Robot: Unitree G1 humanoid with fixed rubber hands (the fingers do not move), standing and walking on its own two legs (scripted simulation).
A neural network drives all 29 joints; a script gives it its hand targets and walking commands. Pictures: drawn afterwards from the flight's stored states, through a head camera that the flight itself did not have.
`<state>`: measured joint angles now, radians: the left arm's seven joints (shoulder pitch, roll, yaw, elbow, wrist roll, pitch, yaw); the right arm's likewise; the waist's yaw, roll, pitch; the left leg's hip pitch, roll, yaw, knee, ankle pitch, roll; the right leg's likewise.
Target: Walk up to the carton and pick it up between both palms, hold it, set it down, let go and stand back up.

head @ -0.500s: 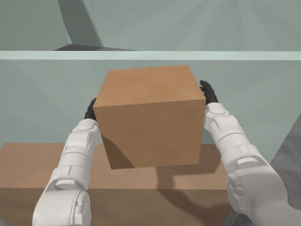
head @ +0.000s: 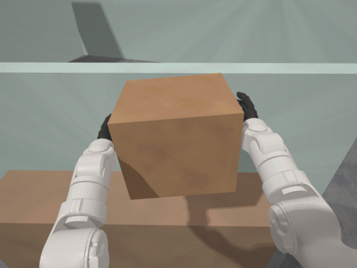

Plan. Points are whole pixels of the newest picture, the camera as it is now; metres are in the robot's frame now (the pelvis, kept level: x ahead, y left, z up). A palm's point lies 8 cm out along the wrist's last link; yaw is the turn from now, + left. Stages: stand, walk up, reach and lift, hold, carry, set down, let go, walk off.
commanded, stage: hold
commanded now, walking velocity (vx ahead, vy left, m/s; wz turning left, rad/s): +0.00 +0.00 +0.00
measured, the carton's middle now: (178, 133) +0.41 +0.00 +0.17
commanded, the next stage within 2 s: none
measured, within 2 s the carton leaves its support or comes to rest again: neither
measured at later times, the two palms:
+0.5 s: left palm (102, 144) +0.37 +0.17 +0.18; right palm (248, 120) +0.39 -0.16 +0.22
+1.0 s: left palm (102, 143) +0.37 +0.17 +0.18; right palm (249, 119) +0.39 -0.16 +0.22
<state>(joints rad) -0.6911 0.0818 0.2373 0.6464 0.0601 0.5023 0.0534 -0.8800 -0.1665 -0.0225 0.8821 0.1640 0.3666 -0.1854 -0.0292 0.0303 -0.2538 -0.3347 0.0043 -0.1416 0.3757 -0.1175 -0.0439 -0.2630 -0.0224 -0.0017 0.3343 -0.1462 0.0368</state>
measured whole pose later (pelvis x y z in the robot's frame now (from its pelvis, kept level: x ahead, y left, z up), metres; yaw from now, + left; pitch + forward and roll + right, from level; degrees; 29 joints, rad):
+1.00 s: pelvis +0.00 +0.00 +0.00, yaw +0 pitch +3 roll -1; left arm -0.65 0.06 0.26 0.50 0.10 0.61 0.04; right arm -0.88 -0.17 -0.02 0.80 0.18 0.45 -0.19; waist -0.03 0.03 -0.25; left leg -0.32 0.00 -0.14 0.38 -0.12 -0.04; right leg -0.25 -0.02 0.00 0.33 -0.15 0.04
